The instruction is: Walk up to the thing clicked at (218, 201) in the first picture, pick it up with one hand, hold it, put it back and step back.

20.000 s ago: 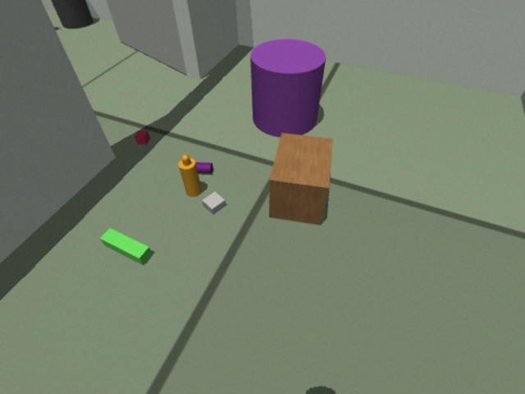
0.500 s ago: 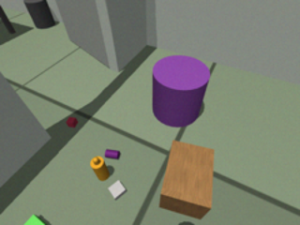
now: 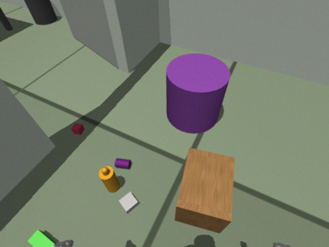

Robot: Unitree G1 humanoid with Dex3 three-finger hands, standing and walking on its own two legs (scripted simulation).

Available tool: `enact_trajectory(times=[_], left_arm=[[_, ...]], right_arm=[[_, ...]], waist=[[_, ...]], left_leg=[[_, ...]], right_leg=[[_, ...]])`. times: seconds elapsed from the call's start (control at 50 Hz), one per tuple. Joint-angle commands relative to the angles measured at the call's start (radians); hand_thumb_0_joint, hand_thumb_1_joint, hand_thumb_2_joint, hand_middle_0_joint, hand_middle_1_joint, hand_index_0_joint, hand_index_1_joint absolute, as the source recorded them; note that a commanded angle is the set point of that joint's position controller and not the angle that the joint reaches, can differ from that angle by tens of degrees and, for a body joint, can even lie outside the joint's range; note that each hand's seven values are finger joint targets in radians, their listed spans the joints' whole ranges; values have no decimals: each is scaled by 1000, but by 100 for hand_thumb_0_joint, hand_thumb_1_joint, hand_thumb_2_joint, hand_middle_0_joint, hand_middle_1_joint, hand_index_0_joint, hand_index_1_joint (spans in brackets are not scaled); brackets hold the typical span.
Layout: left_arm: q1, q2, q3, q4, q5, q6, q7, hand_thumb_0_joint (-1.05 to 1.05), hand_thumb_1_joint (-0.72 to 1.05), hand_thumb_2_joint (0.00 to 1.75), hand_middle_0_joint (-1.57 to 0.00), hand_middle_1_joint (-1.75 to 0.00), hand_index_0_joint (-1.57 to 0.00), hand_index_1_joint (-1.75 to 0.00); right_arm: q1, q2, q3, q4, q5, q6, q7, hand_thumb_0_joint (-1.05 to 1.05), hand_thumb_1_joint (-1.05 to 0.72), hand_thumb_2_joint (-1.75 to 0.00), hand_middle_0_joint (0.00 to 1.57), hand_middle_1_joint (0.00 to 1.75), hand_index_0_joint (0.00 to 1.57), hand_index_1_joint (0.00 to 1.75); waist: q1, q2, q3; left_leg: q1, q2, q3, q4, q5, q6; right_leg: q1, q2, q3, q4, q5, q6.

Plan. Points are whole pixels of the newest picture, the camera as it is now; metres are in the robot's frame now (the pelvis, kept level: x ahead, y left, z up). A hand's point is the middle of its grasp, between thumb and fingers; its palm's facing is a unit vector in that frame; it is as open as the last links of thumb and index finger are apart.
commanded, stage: rise first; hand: left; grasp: from above
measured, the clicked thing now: (128, 202) +0.45 +0.25 -0.76
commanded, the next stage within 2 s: none
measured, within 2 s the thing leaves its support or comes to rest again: neither
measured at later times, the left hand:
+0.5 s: hand out of the picture +0.15 +0.26 -0.22, palm faces -0.09 -0.87 -0.48, open 13.7 cm
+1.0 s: hand out of the picture +0.14 +0.27 -0.26, palm faces -0.18 -0.76 -0.62, open 14.0 cm
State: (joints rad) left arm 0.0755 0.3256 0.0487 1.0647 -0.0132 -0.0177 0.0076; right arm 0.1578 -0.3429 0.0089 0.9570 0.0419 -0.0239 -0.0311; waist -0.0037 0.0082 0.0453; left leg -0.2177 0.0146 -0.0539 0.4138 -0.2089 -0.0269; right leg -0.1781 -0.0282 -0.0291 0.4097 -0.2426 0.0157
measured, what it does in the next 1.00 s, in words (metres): lowers itself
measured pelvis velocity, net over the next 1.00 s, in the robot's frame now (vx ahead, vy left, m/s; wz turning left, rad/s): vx -0.01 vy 0.01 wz -0.04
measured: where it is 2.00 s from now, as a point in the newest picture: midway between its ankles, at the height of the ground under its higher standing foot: outside the picture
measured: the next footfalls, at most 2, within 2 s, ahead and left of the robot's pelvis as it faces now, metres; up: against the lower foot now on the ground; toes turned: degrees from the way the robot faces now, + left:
none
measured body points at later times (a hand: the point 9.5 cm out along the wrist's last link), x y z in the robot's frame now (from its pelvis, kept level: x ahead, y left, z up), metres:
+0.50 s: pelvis -0.01 +0.01 -0.07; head +0.08 +0.02 +0.38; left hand +0.15 +0.31 -0.19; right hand +0.12 -0.25 -0.17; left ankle +0.01 +0.14 -0.74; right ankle -0.02 -0.13 -0.74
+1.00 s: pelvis -0.01 +0.01 -0.12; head +0.10 +0.02 +0.32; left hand +0.15 +0.31 -0.23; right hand +0.16 -0.24 -0.22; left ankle +0.01 +0.14 -0.74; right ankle -0.02 -0.13 -0.74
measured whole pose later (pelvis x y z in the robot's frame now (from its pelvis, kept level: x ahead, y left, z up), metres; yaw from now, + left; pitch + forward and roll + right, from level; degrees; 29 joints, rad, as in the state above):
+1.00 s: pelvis -0.01 +0.01 -0.12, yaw -2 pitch +22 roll -2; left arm 0.20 0.28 0.12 0.46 0.35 0.33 0.18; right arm 0.17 -0.22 -0.02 0.56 0.00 -0.12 -0.05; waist -0.02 0.01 -0.15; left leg -1.09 0.02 -0.06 1.28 -0.58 -0.02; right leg -1.04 -0.01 -0.01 1.24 -0.59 0.03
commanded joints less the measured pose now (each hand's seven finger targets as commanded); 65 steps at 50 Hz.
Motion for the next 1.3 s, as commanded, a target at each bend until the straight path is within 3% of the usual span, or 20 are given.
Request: enact_trajectory(times=[0.0,0.04,0.08,0.1,0.16,0.2,0.26,0.3,0.36,0.54,0.66,0.7,0.9,0.96,1.02,1.08,1.12,1.2,1.22,1.28], left_arm=[[-257,279,128,-109,37,-35,0,0,43,90,-15,-79,-15,-78],[-150,246,139,-24,92,-11,-18,0,27,89,-13,-90,-15,-88],[-39,251,186,-56,136,14,-14,0,11,90,-12,-95,-13,-93],[-36,255,197,-116,144,27,-2,0,3,92,-10,-97,-12,-95],[-63,154,131,-168,163,113,31,0,-21,93,-9,-100,-10,-99],[-96,175,137,-206,168,157,49,0,-37,96,-11,-99,-10,-100],[-67,148,145,-283,169,185,66,0,-52,97,-11,-101,-10,-102],[-93,153,148,-320,194,184,73,0,-56,98,-10,-101,-9,-102],[-65,181,181,-434,227,174,91,0,-57,98,-12,-100,-10,-101],[90,136,164,-640,276,251,116,0,-55,96,-10,-100,-9,-102],[142,104,138,-680,309,295,141,0,-50,92,-11,-101,-11,-101],[146,117,151,-683,322,305,153,0,-50,92,-10,-100,-10,-100],[188,111,143,-739,366,328,193,0,-52,95,-8,-99,-7,-100],[65,137,137,-712,396,321,214,0,-48,92,-9,-99,-9,-99],[-98,175,137,-577,467,284,250,0,-49,91,-9,-99,-9,-99],[-178,178,132,-490,541,250,308,0,-49,92,-11,-96,-10,-97],[-238,153,94,-451,582,243,353,0,-49,95,-12,-94,-11,-95],[-413,207,96,-374,664,248,440,0,-55,101,-12,-94,-9,-97],[-468,207,88,-341,685,254,463,0,-55,101,-12,-94,-9,-97],[-567,255,102,-217,733,279,520,0,-54,101,-12,-98,-10,-99]], right_arm=[[34,-116,-63,-169,0,-33,-24,0,-91,-90,20,30,20,30],[64,-106,-81,-202,-16,-39,-14,0,-94,-90,20,30,20,30],[71,-99,-98,-255,-25,-41,1,0,-92,-90,20,30,20,30],[71,-94,-102,-285,-24,-42,4,0,-91,-90,20,30,20,30],[37,-77,-91,-353,-15,-41,13,0,-87,-89,20,30,20,30],[18,-78,-94,-383,-14,-47,17,0,-87,-89,20,30,20,30],[51,-68,-98,-409,-18,-62,20,0,-88,-89,20,30,20,30],[54,-65,-99,-422,-22,-81,20,0,-88,-89,20,30,20,30],[65,-49,-103,-444,-27,-104,16,0,-89,-89,20,30,20,30],[82,-38,-103,-476,-37,-128,-8,0,-86,-89,20,30,20,30],[68,-28,-97,-492,-42,-138,-22,0,-85,-88,20,30,20,30],[62,-28,-97,-495,-44,-141,-25,0,-84,-88,20,30,20,30],[27,-19,-93,-516,-41,-143,-29,0,-84,-88,20,30,20,30],[14,-22,-90,-505,-41,-146,-36,0,-83,-88,20,30,20,30],[-13,-34,-88,-471,-46,-159,-41,0,-84,-88,20,30,20,30],[-20,-44,-90,-440,-50,-166,-42,0,-87,-89,20,30,20,30],[-18,-49,-90,-410,-52,-168,-40,0,-88,-89,20,30,20,30],[-20,-68,-90,-349,-59,-165,-36,0,-88,-89,20,30,20,30],[-17,-73,-90,-334,-63,-164,-35,0,-89,-89,20,30,20,30],[-13,-80,-81,-295,-77,-159,-24,0,-88,-89,20,30,20,30]], waist=[[-26,-55,-146],[-20,-37,-208],[42,27,-293],[52,77,-333],[16,42,-258],[7,23,-219],[2,-1,-257],[-8,-4,-252],[4,25,-345],[-17,66,-418],[-24,49,-433],[-16,68,-436],[-5,72,-487],[-31,48,-459],[-42,34,-418],[-28,69,-503],[-28,84,-571],[-31,108,-686],[-45,100,-718],[-34,63,-774]], left_leg=[[-65,-31,78,68,55,38],[-130,-38,73,143,91,35],[-152,-43,75,179,121,25],[-141,-46,77,179,130,17],[-200,-38,74,191,74,15],[-270,-28,65,233,16,14],[-316,-18,62,288,-15,18],[-362,-13,55,343,-48,20],[-396,-16,58,419,-26,25],[-417,2,39,524,79,21],[-478,5,32,592,126,22],[-498,6,32,615,137,21],[-602,-1,19,693,44,18],[-703,-8,36,757,-34,29],[-851,-11,42,843,-159,32],[-916,-14,48,916,-180,23],[-933,-13,48,966,-138,19],[-987,-5,30,1068,-91,11],[-1013,-4,26,1098,-98,11],[-1106,-1,39,1190,-108,17]], right_leg=[[-130,24,-5,43,99,-22],[-154,21,0,121,145,-23],[-135,25,0,172,145,-34],[-129,29,1,179,139,-37],[-193,37,-7,176,79,-33],[-270,44,-14,213,11,-32],[-334,49,-15,277,-24,-30],[-401,50,-15,332,-55,-28],[-439,42,0,405,-32,-30],[-506,42,-4,517,53,-27],[-568,43,-16,583,74,-33],[-592,43,-18,608,72,-35],[-693,48,-24,705,-2,-41],[-749,46,-16,730,-28,-36],[-897,42,-10,810,-132,-36],[-991,41,0,906,-156,-39],[-1039,44,0,967,-122,-42],[-1182,50,-15,1087,-98,-46],[-1216,52,-19,1108,-99,-45],[-1240,54,-23,1164,-81,-40]])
